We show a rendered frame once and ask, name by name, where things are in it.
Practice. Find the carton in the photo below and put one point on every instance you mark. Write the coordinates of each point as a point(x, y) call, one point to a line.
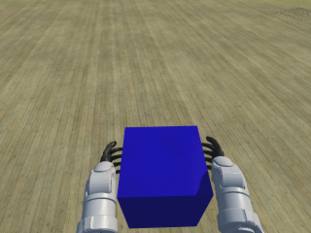
point(164, 180)

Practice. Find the right robot forearm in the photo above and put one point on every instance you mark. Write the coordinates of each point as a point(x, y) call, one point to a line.
point(236, 213)

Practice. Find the left robot forearm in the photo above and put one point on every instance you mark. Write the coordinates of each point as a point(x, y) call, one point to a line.
point(100, 200)

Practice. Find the robot left hand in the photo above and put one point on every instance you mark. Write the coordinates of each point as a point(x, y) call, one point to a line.
point(107, 155)

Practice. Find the robot right hand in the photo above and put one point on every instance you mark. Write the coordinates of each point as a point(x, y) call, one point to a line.
point(215, 150)

